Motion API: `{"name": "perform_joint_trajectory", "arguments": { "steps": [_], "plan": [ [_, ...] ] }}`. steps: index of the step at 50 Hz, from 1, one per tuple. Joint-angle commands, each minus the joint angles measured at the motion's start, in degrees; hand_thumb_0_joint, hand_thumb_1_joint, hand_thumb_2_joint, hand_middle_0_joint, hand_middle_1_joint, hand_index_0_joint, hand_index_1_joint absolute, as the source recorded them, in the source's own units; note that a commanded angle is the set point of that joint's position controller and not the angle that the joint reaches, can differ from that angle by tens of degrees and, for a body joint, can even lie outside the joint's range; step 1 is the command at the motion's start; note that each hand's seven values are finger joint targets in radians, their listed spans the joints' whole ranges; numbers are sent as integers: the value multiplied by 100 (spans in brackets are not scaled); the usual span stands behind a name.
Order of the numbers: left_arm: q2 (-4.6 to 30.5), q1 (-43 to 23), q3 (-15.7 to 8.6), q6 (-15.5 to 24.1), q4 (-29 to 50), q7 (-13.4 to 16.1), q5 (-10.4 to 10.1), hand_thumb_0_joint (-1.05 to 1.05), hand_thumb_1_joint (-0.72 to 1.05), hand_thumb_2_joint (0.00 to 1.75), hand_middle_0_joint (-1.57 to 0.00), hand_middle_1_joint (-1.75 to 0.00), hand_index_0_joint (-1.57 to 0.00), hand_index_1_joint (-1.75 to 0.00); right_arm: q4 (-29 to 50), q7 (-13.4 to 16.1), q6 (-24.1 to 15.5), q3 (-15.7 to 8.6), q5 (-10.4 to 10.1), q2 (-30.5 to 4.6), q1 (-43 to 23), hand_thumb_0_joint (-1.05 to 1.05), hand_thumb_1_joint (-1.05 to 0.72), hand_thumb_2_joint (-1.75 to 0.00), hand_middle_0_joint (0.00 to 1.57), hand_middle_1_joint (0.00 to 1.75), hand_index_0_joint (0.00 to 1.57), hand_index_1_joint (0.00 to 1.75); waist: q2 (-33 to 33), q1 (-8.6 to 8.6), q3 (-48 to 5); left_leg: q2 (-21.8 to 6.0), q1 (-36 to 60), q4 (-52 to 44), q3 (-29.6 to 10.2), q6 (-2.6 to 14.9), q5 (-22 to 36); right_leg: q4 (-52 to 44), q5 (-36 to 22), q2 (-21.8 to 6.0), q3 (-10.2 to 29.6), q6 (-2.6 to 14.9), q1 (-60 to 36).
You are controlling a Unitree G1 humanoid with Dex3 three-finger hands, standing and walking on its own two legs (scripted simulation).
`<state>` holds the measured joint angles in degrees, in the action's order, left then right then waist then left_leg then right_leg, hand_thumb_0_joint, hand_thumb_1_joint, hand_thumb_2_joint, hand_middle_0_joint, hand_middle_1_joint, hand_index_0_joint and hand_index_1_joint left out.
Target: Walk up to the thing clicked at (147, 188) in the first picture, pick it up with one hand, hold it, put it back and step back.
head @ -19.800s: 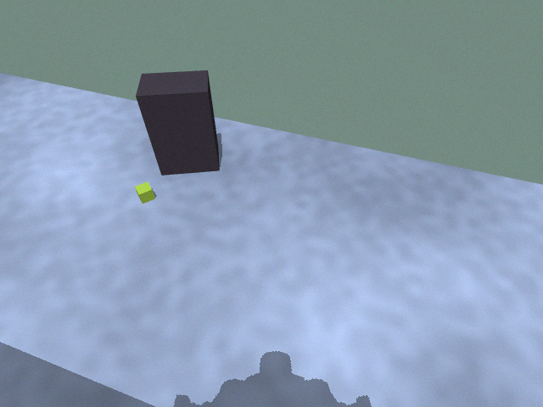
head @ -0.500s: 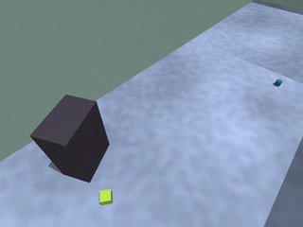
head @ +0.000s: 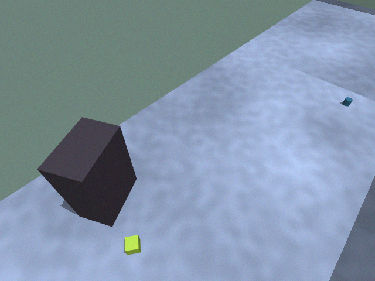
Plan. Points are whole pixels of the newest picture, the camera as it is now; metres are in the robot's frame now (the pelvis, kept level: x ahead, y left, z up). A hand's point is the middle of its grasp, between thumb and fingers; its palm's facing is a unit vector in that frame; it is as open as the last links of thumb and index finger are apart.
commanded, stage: stand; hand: left
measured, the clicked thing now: (132, 244) +0.41 +0.28 -0.75
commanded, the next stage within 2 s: walk up in 0.90 s
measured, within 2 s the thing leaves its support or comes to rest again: neither
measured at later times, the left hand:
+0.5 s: hand out of the picture +0.07 +0.26 -0.15, palm faces -0.01 -0.94 -0.35, open 7.4 cm
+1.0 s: hand out of the picture +0.06 +0.27 -0.16, palm faces +0.01 -0.93 -0.37, open 7.3 cm
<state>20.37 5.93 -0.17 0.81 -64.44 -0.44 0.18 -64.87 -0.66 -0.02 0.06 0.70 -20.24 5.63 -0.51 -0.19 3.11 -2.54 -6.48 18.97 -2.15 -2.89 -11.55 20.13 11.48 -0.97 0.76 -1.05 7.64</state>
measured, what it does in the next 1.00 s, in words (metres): stands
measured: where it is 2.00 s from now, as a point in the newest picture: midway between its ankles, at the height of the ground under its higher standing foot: outside the picture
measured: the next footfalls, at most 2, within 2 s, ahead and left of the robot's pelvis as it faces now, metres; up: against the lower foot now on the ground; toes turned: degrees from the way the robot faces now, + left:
right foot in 1.46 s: +0.00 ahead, -0.04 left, +0.00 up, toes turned +1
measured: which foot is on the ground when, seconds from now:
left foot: down 0.00-1.00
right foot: down 0.00-1.00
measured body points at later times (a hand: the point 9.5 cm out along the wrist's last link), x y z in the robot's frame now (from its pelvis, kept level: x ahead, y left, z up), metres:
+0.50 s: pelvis +0.00 +0.00 +0.00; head +0.01 +0.00 +0.45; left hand +0.07 +0.30 -0.13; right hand +0.08 -0.30 -0.13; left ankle -0.01 +0.15 -0.75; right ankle -0.01 -0.13 -0.75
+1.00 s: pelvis -0.01 +0.01 +0.00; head +0.02 +0.00 +0.44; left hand +0.06 +0.31 -0.13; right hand +0.06 -0.31 -0.14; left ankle -0.01 +0.15 -0.75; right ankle -0.01 -0.13 -0.75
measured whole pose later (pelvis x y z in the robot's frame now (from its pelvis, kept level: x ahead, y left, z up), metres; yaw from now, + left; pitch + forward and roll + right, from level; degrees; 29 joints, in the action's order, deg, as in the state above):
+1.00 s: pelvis -0.01 +0.01 +0.00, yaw +0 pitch -2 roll -1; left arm 19.7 6.6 -1.6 1.5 -62.9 0.4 0.3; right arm -62.0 -1.3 2.2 -1.9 1.1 -22.0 7.1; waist -1.9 -0.3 5.3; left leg -2.6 -9.7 25.3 -2.3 -1.6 -13.4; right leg 21.9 11.4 -0.7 0.5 -1.1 8.7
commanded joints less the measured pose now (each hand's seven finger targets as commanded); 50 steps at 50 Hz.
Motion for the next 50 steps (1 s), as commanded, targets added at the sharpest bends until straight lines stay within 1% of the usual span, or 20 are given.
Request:
{"name": "perform_joint_trajectory", "arguments": {
  "steps": [1, 3, 5, 8, 13, 16, 18, 19, 22, 26, 29, 31, 33, 38, 44, 45, 46, 47, 48, 50],
  "plan": [
    [1227, -202, -246, 83, 298, 93, 20, 0, 90, 90, -20, -30, -20, -30, 350, 104, -125, -251, -28, -1234, -149, 0, -90, -90, 20, 30, 20, 30, 5, 36, -570, -460, 102, -199, -239, 333, 1068, -254, -1170, -604, 365, 208, -254],
    [1245, -188, -253, 89, 300, 90, 6, 0, 90, 90, -20, -30, -20, -30, 346, 99, -130, -249, -26, -1221, -149, 0, -90, -90, 20, 30, 20, 30, 71, 23, -534, -457, 106, -212, -249, 311, 1118, -245, -1205, -603, 371, 212, -258],
    [1212, -148, -253, 89, 295, 94, 20, 0, 90, 90, -20, -30, -20, -30, 380, 109, -132, -254, -30, -1248, -183, 0, -90, -90, 20, 30, 20, 30, 3, -2, -622, -461, 177, -145, -226, 331, 1323, -219, -1466, -611, 360, 196, -311],
    [1253, -148, -264, 103, 286, 106, 27, 0, 90, 90, -20, -30, -20, -30, 401, 104, -128, -255, -41, -1212, -174, 0, -90, -90, 20, 30, 20, 30, 113, 36, -615, -479, 273, -137, -242, 330, 1356, -237, -1485, -602, 341, 200, -245],
    [1227, -171, -263, 99, 325, 100, 12, 0, 90, 90, -20, -30, -20, -30, 405, 112, -127, -241, -30, -1226, -136, 0, -90, -90, 20, 30, 20, 30, -49, 37, -601, -468, 222, -120, -199, 321, 1421, -228, -1651, -630, 372, 202, -353],
    [1247, -174, -282, 75, 312, 101, 25, 0, 90, 90, -20, -30, -20, -30, 425, 121, -116, -242, -28, -1213, -148, 0, -90, -90, 20, 30, 20, 30, -11, 31, -511, -449, 157, -178, -190, 324, 1118, -284, -1313, -603, 367, 205, -265],
    [1258, -195, -275, 82, 324, 101, 21, 0, 90, 90, -20, -30, -20, -30, 427, 108, -116, -231, -32, -1184, -147, 0, -90, -90, 20, 30, 20, 30, 33, 33, -458, -461, 126, -215, -235, 314, 1122, -309, -1212, -588, 350, 200, -240],
    [1247, -202, -286, 74, 336, 102, 33, 0, 90, 90, -20, -30, -20, -30, 431, 115, -109, -248, -24, -1232, -139, 0, -90, -90, 20, 30, 20, 30, -13, 37, -478, -449, 114, -233, -210, 327, 927, -341, -1053, -585, 372, 196, -208],
    [1248, -198, -283, 76, 335, 99, 39, 0, 90, 90, -20, -30, -20, -30, 437, 116, -121, -256, -25, -1239, -148, 0, -90, -90, 20, 30, 20, 30, 29, 32, -512, -470, 170, -201, -234, 333, 1098, -295, -1214, -598, 374, 217, -240],
    [1206, -215, -280, 56, 330, 83, 25, 0, 90, 90, -20, -30, -20, -30, 412, 114, -125, -247, -15, -1248, -112, 0, -90, -90, 20, 30, 20, 30, -73, 24, -352, -427, -36, -333, -231, 331, 623, -359, -777, -570, 394, 207, -190],
    [1257, -146, -289, 65, 320, 78, 26, 0, 90, 90, -20, -30, -20, -30, 431, 102, -136, -251, -15, -1223, -111, 0, -90, -90, 20, 30, 20, 30, 65, 4, -446, -458, 62, -325, -263, 344, 762, -318, -795, -568, 374, 226, -201],
    [1244, -134, -287, 80, 328, 78, 38, 0, 90, 90, -20, -30, -20, -30, 447, 104, -139, -262, -15, -1234, -123, 0, -90, -90, 20, 30, 20, 30, 88, -6, -542, -462, 163, -226, -252, 369, 925, -293, -1016, -583, 380, 224, -213],
    [1225, -140, -280, 78, 317, 77, 31, 0, 90, 90, -20, -30, -20, -30, 418, 106, -137, -254, -22, -1245, -88, 0, -90, -90, 20, 30, 20, 30, 31, 9, -398, -442, 97, -272, -264, 347, 836, -335, -934, -573, 396, 215, -153],
    [1272, -146, -296, 62, 308, 79, 43, 0, 90, 90, -20, -30, -20, -30, 409, 86, -105, -271, -2, -1229, -49, 0, -90, -90, 20, 30, 20, 30, 95, 26, -235, -394, -59, -311, -264, 359, 174, -476, -142, -549, 451, 211, 39],
    [1282, -153, -290, 96, 343, 80, 31, 0, 90, 90, -20, -30, -20, -30, 426, 83, -121, -275, 1, -1214, 2, 0, -90, -90, 20, 30, 20, 30, 80, 35, -424, -431, 3, -241, -282, 358, 592, -372, -643, -580, 453, 227, -91],
    [1521, -90, -472, 154, 377, 157, 31, 0, 90, 90, -20, -30, -20, -30, 535, 36, 32, -465, 33, -1435, -46, 0, -90, -90, 20, 30, 20, 30, -254, -75, -262, -188, -209, 268, -99, 441, 1077, -272, -1414, -735, 578, 309, -238],
    [1632, 87, -500, 170, 382, 207, 23, 0, 90, 90, -20, -30, -20, -30, 635, 26, 88, -451, 19, -1323, -77, 0, -90, -90, 20, 30, 20, 30, -95, -100, -397, -140, -284, 525, -29, 398, 1222, -205, -1943, -907, 718, 417, -408],
    [1686, 135, -529, 171, 390, 238, 22, 0, 90, 90, -20, -30, -20, -30, 696, 23, 115, -447, 13, -1238, -54, 0, -90, -90, 20, 30, 20, 30, 64, -102, -481, -69, -375, 726, 39, 356, 1076, -173, -2143, -1084, 867, 563, -531],
    [1744, 143, -554, 170, 440, 264, 18, 0, 90, 90, -20, -30, -20, -30, 765, 10, 142, -461, 17, -1210, -59, 0, -90, -90, 20, 30, 20, 30, 173, -128, -537, 16, -390, 989, 38, 326, 723, -120, -2265, -1279, 1042, 735, -466],
    [1797, -207, -595, 150, 637, 300, 78, 0, 90, 90, -20, -30, -20, -30, 864, -33, 227, -531, 55, -1184, 153, 0, -90, -90, 20, 30, 20, 30, 768, 6, -565, 133, -534, 1728, -1, 363, -1006, -197, -1913, -1717, 1342, 1104, -170]
  ]
}}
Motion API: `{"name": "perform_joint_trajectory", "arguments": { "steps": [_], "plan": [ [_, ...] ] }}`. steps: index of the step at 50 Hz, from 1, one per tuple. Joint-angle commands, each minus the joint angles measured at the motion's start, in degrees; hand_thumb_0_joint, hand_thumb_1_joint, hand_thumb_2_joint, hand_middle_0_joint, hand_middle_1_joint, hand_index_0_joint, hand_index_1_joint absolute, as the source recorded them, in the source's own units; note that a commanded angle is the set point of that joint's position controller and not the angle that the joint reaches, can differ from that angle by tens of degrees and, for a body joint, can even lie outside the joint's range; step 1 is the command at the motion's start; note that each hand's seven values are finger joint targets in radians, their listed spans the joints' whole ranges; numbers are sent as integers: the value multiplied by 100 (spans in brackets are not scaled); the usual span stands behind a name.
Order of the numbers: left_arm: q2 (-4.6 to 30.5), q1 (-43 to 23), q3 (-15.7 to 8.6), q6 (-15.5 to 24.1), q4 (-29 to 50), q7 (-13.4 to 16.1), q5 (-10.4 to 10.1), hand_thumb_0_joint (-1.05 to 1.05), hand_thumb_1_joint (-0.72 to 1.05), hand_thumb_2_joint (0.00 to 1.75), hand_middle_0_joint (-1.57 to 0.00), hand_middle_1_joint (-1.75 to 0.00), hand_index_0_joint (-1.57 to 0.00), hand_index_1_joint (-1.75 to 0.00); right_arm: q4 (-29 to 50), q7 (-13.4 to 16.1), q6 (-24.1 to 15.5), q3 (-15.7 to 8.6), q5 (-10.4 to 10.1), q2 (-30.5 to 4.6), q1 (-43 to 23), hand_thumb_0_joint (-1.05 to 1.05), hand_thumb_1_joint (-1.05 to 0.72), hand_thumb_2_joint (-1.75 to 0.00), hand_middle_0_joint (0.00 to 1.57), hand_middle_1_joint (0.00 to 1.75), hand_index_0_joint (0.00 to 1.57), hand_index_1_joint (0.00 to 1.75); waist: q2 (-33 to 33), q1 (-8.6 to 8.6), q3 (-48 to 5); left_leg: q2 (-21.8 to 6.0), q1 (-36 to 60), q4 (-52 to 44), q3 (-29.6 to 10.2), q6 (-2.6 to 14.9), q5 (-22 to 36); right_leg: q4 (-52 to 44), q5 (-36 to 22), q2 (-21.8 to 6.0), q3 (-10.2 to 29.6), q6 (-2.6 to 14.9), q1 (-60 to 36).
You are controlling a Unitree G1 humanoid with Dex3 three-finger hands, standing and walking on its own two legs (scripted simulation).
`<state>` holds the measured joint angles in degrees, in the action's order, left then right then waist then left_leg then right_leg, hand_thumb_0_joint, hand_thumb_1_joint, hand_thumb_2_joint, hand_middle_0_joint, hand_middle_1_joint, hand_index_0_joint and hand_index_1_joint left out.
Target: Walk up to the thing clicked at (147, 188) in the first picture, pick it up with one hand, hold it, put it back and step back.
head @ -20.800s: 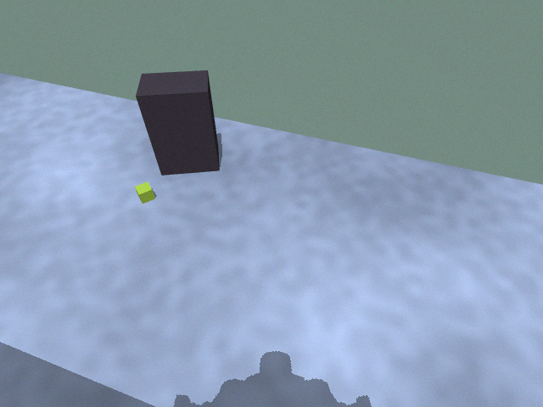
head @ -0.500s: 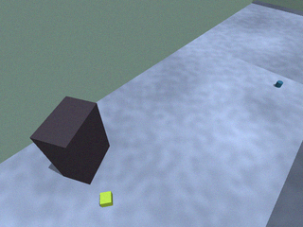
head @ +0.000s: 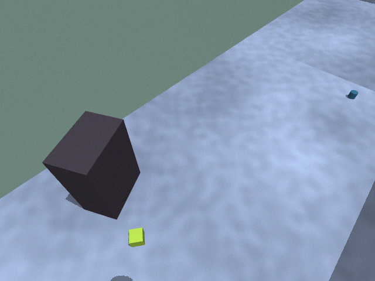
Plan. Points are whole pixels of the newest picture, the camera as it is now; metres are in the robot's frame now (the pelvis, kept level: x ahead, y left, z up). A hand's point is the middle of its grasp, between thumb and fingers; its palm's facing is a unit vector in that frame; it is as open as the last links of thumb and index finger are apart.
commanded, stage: walk up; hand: left
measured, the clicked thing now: (137, 237) +0.43 +0.27 -0.74
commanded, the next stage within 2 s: stand in 1.52 s
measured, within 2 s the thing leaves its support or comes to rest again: neither
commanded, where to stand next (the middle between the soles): +0.04 +0.04 m, yaw -1 degrees
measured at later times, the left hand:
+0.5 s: hand out of the picture +0.07 +0.32 -0.16, palm faces -0.06 -0.93 -0.38, open 7.4 cm
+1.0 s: hand out of the picture +0.07 +0.29 -0.15, palm faces -0.04 -0.95 -0.31, open 7.4 cm
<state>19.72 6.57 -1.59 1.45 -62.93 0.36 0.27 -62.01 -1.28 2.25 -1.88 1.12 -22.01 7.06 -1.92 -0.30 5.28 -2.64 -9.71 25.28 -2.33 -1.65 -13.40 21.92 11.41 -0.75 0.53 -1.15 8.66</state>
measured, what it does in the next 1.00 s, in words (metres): steps on the spot: right foot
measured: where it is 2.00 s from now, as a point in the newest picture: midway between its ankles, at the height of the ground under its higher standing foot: outside the picture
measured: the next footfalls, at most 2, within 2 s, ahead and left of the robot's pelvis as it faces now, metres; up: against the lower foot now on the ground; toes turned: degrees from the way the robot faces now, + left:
right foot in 0.46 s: +0.02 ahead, -0.04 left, +0.00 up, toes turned +1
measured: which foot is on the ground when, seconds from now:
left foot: down 0.00-1.00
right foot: down 0.00-0.16, up 0.18-0.44, down 0.46-1.00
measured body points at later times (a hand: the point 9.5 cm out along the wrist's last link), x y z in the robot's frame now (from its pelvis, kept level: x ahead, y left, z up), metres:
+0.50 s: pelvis -0.02 +0.06 -0.01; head +0.02 +0.05 +0.44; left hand +0.07 +0.37 -0.14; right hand +0.06 -0.23 -0.14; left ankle -0.02 +0.15 -0.74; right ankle -0.02 -0.05 -0.74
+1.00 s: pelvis -0.01 +0.04 +0.01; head +0.00 +0.05 +0.46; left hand +0.07 +0.34 -0.13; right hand +0.06 -0.26 -0.12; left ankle -0.02 +0.15 -0.74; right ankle -0.02 -0.05 -0.74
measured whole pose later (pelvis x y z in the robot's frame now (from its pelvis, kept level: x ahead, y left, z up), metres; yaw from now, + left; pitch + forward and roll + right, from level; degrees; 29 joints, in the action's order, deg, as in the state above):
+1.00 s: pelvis -0.01 +0.04 +0.01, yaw -2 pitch -2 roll +0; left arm 19.2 6.3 -1.1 0.5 -64.0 -0.9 0.5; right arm -62.6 -0.2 -1.3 -0.8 1.1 -20.2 6.9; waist 0.7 0.0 3.2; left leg 0.0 -4.7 17.1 2.7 0.6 -10.3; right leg 16.9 9.3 3.1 1.0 2.6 5.5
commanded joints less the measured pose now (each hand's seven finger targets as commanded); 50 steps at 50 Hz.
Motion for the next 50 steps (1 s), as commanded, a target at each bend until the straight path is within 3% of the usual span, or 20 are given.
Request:
{"name": "perform_joint_trajectory", "arguments": {
  "steps": [1, 3, 5, 6, 7, 8, 9, 10, 11, 14, 17, 20, 22, 24, 26, 27, 29, 30, 41, 50],
  "plan": [
    [1801, -322, -456, 81, 576, 223, 111, 0, 90, 90, -20, -30, -20, -30, 636, -4, 47, -350, 34, -1004, 22, 0, -90, -90, 20, 30, 20, 30, 1040, -14, -693, 122, -335, 1478, -106, 283, -1392, -385, -1635, -1843, 1429, 1230, -74],
    [1811, -451, -472, 48, 742, 225, 163, 0, 90, 90, -20, -30, -20, -30, 713, -64, 102, -391, 54, -1022, 257, 0, -90, -90, 20, 30, 20, 30, 1336, 74, -527, 14, -432, 1719, -201, 348, -1650, -361, -1104, -1883, 1364, 1321, 325],
    [1663, -681, -417, 13, 860, 220, 166, 0, 90, 90, -20, -30, -20, -30, 654, -81, 58, -440, 67, -956, 578, 0, -90, -90, 20, 30, 20, 30, 1341, 319, -476, -19, -158, 648, -122, 396, -994, 146, -1401, -1551, 930, 1028, 459],
    [1531, -697, -378, -14, 929, 210, 111, 0, 90, 90, -20, -30, -20, -30, 629, -69, 5, -486, 96, -1088, 735, 0, -90, -90, 20, 30, 20, 30, 962, 371, -536, -70, 119, -83, -159, 454, 348, 715, -1497, -1167, 598, 703, 527],
    [1284, -585, -328, -50, 995, 205, 21, 0, 90, 90, -20, -30, -20, -30, 672, -34, -48, -548, 153, -1325, 667, 0, -90, -90, 20, 30, 20, 30, 62, 278, -490, -567, 109, -646, -855, 539, 1899, 1535, -1050, -413, 222, 384, 647],
    [1036, -419, -253, -101, 1017, 228, -42, 0, 90, 90, -20, -30, -20, -30, 789, -15, -95, -586, 160, -1486, 423, 0, -90, -90, 20, 30, 20, 30, -560, 159, -516, -1014, 563, -842, -1441, 755, 2846, 2020, 746, 290, 18, 208, 1174],
    [1080, -164, -268, -159, 935, 272, -38, 0, 90, 90, -20, -30, -20, -30, 929, 6, -143, -596, 198, -1582, 238, 0, -90, -90, 20, 30, 20, 30, -708, 83, -779, -1277, 727, -809, -1697, 1114, 2408, 2545, 2146, 396, 295, 233, 1372],
    [1196, -221, -287, -189, 871, 288, -24, 0, 90, 90, -20, -30, -20, -30, 909, 22, -156, -626, 170, -1640, 359, 0, -90, -90, 20, 30, 20, 30, -815, 197, -666, -1406, 183, -812, -1827, 1308, 1991, 2801, 2445, 236, 555, 274, 1108],
    [1298, -204, -291, -201, 862, 278, -40, 0, 90, 90, -20, -30, -20, -30, 971, 37, -132, -622, 176, -1569, 206, 0, -90, -90, 20, 30, 20, 30, -807, 136, -450, -1233, 155, -839, -1565, 1235, 1704, 2826, 2357, 184, 608, 307, 1226],
    [1159, 159, -245, -145, 773, 201, -89, 0, 90, 90, -20, -30, -20, -30, 1096, 133, -234, -449, 101, -1134, -88, 0, -90, -90, 20, 30, 20, 30, -825, -106, -555, -984, 926, -420, -911, 1105, 2846, 2503, 1606, 138, 587, 263, 1432],
    [1141, -113, -218, -95, 795, 143, -15, 0, 90, 90, -20, -30, -20, -30, 1017, 177, -287, -427, 15, -1138, 211, 0, -90, -90, 20, 30, 20, 30, -591, 140, -818, -1011, 1399, -121, -785, 1049, 3534, 1530, 1363, 67, 277, 213, 1039],
    [1119, -102, -234, -153, 741, 108, 52, 0, 90, 90, -20, -30, -20, -30, 1063, 214, -292, -412, -50, -1206, 185, 0, -90, -90, 20, 30, 20, 30, -566, 162, -641, -1122, 741, -274, -891, 937, 3000, 1062, 1094, 78, 94, 272, 378],
    [1062, 64, -219, -142, 644, 92, 72, 0, 90, 90, -20, -30, -20, -30, 1086, 220, -294, -369, -98, -1169, 3, 0, -90, -90, 20, 30, 20, 30, -253, -28, -625, -983, 419, -171, -736, 762, 2632, 105, 44, -25, 233, 376, -179],
    [1306, 99, -283, -57, 592, 99, 116, 0, 90, 90, -20, -30, -20, -30, 1134, 215, -311, -284, -185, -931, -113, 0, -90, -90, 20, 30, 20, 30, 491, -36, -952, -442, 30, 135, -344, 415, 1737, -142, -1807, -656, 1016, 642, -1003],
    [1466, -454, -245, -54, 774, 43, 56, 0, 90, 90, -20, -30, -20, -30, 965, 213, -298, -240, -144, -770, 89, 0, -90, -90, 20, 30, 20, 30, 837, 142, -781, 25, 489, -178, -70, 221, -278, -253, -925, -1203, 1503, 992, 1],
    [1369, -628, -210, -80, 796, 9, 53, 0, 90, 90, -20, -30, -20, -30, 822, 214, -317, -239, -89, -796, 199, 0, -90, -90, 20, 30, 20, 30, 835, 221, -588, -94, 782, -550, -178, 257, -342, -293, -448, -1087, 1400, 853, 366],
    [1141, -532, -179, -93, 703, -13, 18, 0, 90, 90, -20, -30, -20, -30, 734, 191, -411, -257, -28, -1039, -82, 0, -90, -90, 20, 30, 20, 30, 582, 106, -437, -437, 607, -834, -471, 413, 450, -293, -421, -547, 881, 444, 155],
    [1110, -388, -179, -81, 599, -15, 7, 0, 90, 90, -20, -30, -20, -30, 702, 181, -434, -220, -29, -1000, -192, 0, -90, -90, 20, 30, 20, 30, 553, 0, -370, -467, 547, -832, -448, 434, 613, -401, -409, -496, 851, 405, 116],
    [1127, -343, -191, -2, 331, -35, 44, 0, 90, 90, -20, -30, -20, -30, 393, 170, -484, -117, -7, -861, -274, 0, -90, -90, 20, 30, 20, 30, 102, 23, -411, -393, 380, -1144, -232, 324, 195, -828, -542, -555, 933, 385, -222],
    [1124, -285, -194, 31, 227, -26, 30, 0, 90, 90, -20, -30, -20, -30, 340, 200, -514, -131, -40, -940, -294, 0, -90, -90, 20, 30, 20, 30, 126, 36, -781, -494, 731, -1063, -194, 324, 997, -738, -1372, -573, 845, 361, -407]
  ]
}}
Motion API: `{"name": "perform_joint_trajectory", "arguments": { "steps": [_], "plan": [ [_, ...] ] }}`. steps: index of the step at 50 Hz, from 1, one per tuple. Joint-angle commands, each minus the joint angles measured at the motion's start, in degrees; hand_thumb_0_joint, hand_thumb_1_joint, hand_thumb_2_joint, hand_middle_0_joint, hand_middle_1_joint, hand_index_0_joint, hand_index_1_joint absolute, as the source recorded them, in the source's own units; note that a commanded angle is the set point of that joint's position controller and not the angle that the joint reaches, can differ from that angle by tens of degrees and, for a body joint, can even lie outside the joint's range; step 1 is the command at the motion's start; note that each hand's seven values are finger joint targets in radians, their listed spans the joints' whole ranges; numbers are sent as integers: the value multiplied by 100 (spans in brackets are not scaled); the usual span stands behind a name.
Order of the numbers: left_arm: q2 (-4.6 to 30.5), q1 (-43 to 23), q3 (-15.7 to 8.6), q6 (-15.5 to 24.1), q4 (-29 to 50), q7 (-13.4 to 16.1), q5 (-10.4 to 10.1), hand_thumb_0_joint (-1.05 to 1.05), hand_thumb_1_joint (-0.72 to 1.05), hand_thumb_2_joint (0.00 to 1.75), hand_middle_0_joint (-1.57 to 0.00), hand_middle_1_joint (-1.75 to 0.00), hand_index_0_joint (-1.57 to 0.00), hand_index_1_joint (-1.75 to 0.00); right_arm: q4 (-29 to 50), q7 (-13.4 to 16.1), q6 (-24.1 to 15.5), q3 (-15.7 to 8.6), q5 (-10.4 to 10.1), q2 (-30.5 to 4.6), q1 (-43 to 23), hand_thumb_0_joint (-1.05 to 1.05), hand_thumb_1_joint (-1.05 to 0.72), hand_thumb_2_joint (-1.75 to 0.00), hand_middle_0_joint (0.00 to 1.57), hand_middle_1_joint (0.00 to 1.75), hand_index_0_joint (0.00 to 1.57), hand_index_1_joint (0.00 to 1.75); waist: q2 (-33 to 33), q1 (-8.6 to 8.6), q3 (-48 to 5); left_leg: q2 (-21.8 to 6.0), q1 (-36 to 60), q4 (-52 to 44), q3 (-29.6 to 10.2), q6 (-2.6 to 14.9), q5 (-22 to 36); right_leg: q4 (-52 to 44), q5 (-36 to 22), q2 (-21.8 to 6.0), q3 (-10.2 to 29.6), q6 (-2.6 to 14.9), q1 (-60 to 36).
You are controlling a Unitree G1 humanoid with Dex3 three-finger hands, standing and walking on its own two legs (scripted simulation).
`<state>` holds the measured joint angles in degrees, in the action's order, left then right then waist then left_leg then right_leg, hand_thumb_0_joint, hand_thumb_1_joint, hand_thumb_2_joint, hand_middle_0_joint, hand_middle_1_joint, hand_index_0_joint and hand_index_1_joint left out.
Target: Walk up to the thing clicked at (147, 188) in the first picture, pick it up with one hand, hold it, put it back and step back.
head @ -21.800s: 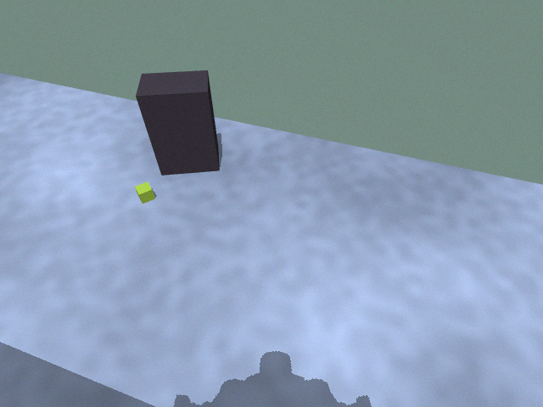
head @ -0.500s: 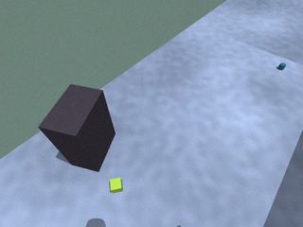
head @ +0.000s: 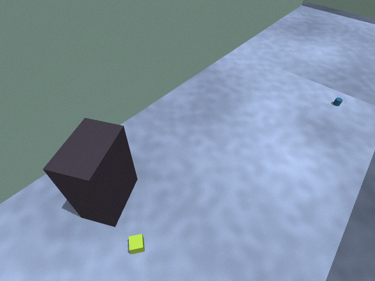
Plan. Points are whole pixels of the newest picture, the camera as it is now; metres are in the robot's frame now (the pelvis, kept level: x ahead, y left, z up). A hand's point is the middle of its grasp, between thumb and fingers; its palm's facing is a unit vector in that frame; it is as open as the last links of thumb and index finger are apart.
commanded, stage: walk up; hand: left
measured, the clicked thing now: (136, 244) +0.43 +0.25 -0.75
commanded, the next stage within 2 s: stand in 0.52 s
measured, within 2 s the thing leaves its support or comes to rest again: neither
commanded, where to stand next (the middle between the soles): +0.05 +0.00 m, yaw +1 degrees
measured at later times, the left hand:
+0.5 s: hand out of the picture +0.09 +0.24 -0.15, palm faces +0.00 -0.94 -0.34, open 7.4 cm
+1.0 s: hand out of the picture +0.08 +0.24 -0.15, palm faces +0.01 -0.93 -0.36, open 7.4 cm
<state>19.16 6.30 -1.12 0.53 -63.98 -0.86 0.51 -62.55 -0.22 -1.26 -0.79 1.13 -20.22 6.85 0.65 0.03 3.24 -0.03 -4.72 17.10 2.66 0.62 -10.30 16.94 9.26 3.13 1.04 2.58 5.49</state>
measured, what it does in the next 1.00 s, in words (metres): stands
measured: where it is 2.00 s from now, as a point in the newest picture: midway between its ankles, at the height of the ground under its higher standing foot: outside the picture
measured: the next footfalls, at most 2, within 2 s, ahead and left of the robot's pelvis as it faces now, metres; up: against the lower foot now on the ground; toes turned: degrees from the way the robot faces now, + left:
none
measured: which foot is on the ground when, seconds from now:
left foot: down 0.00-1.00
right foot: down 0.00-1.00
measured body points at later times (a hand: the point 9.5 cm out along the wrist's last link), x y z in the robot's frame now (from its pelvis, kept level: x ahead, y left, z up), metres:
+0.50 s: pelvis +0.01 -0.01 +0.00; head +0.02 -0.01 +0.45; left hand +0.09 +0.29 -0.13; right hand +0.09 -0.30 -0.14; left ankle -0.01 +0.11 -0.75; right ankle +0.00 -0.09 -0.75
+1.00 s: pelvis +0.01 -0.01 +0.00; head +0.02 -0.02 +0.45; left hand +0.08 +0.29 -0.13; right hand +0.08 -0.31 -0.14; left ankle -0.01 +0.11 -0.75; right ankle +0.00 -0.09 -0.75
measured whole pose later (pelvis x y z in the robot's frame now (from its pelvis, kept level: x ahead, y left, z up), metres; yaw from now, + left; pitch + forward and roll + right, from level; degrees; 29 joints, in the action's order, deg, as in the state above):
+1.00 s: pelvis +0.01 -0.01 +0.00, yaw +1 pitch -2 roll +0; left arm 19.8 6.4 -0.2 1.5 -64.9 0.0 0.1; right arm -64.6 0.0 -0.7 0.6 0.9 -19.8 7.6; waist -0.9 0.4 2.2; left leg -0.8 -4.3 16.5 1.2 -0.6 -10.4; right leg 15.8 9.5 3.9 -0.3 3.7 4.5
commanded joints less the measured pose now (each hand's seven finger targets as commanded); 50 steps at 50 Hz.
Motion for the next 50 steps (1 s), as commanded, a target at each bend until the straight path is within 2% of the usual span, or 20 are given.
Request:
{"name": "perform_joint_trajectory", "arguments": {
  "steps": [1, 6, 23, 25, 26, 28, 31, 33, 35, 41, 48, 50],
  "plan": [
    [1198, -298, -245, 125, 340, 100, 9, 0, 90, 90, -20, -30, -20, -30, 379, 101, -161, -248, -36, -1136, -232, 0, -90, -90, 20, 30, 20, 30, -116, 37, -626, -762, 252, -228, -680, 94, 757, -214, -1205, -966, 800, 5, -130],
    [1180, -298, -237, 107, 293, 109, -5, 0, 90, 90, -20, -30, -20, -30, 356, 108, -144, -222, -42, -1126, -256, 0, -90, -90, 20, 30, 20, 30, -95, 17, -480, -765, 203, -236, -677, 93, 742, -267, -1158, -957, 802, -14, -15],
    [1186, -292, -248, 108, 293, 121, 10, 0, 90, 90, -20, -30, -20, -30, 327, 118, -129, -221, -35, -1114, -277, 0, -90, -90, 20, 30, 20, 30, 23, 23, -528, -806, 311, -230, -635, 101, 851, -267, -1323, -949, 799, -24, -25],
    [1175, -290, -245, 108, 299, 121, 4, 0, 90, 90, -20, -30, -20, -30, 318, 118, -122, -220, -36, -1113, -269, 0, -90, -90, 20, 30, 20, 30, -14, 23, -472, -794, 316, -248, -619, 94, 791, -288, -1267, -939, 813, -27, 42],
    [1223, -262, -205, 148, 281, 136, -6, 0, 90, 90, -20, -30, -20, -30, 255, 119, -102, -185, -50, -1086, -239, 0, -90, -90, 20, 30, 20, 30, -194, 31, -639, -818, 269, -223, -668, 105, 686, -326, -1158, -1038, 777, -42, -139],
    [1273, -310, -210, 178, 275, 156, -9, 0, 90, 90, -20, -30, -20, -30, 249, 106, -93, -170, -54, -1036, -254, 0, -90, -90, 20, 30, 20, 30, -123, 40, -495, -791, 148, -242, -688, 83, 664, -347, -1158, -1042, 790, -60, -131],
    [1286, -254, -195, 178, 234, 160, -9, 0, 90, 90, -20, -30, -20, -30, 217, 100, -81, -158, -53, -1044, -237, 0, -90, -90, 20, 30, 20, 30, -72, 33, -332, -777, 155, -283, -726, 76, 479, -434, -867, -1016, 798, -72, 56],
    [1307, -287, -194, 181, 254, 163, -5, 0, 90, 90, -20, -30, -20, -30, 217, 90, -90, -159, -51, -1079, -192, 0, -90, -90, 20, 30, 20, 30, -74, 58, -448, -782, 129, -268, -723, 84, 432, -442, -784, -1020, 788, -56, -21],
    [1266, -283, -168, 203, 280, 165, -4, 0, 90, 90, -20, -30, -20, -30, 200, 90, -94, -164, -52, -1126, -206, 0, -90, -90, 20, 30, 20, 30, -97, 46, -553, -794, 154, -202, -729, 80, 654, -390, -1154, -1051, 783, -75, -140],
    [1270, -264, -157, 223, 256, 177, -24, 0, 90, 90, -20, -30, -20, -30, 176, 103, -93, -133, -55, -1133, -168, 0, -90, -90, 20, 30, 20, 30, -115, 64, -622, -816, 216, -147, -737, 78, 930, -308, -1567, -1070, 738, -74, -227],
    [1286, -251, -145, 200, 231, 171, -28, 0, 90, 90, -20, -30, -20, -30, 158, 117, -89, -97, -50, -1124, -120, 0, -90, -90, 20, 30, 20, 30, -66, 52, -491, -823, 123, -223, -773, 86, 824, -320, -1237, -1042, 701, -51, -138],
    [1268, -183, -125, 195, 199, 169, -26, 0, 90, 90, -20, -30, -20, -30, 141, 110, -79, -89, -54, -1138, -143, 0, -90, -90, 20, 30, 20, 30, -40, 18, -320, -799, 81, -247, -791, 84, 570, -415, -884, -1023, 711, -83, 42]
  ]
}}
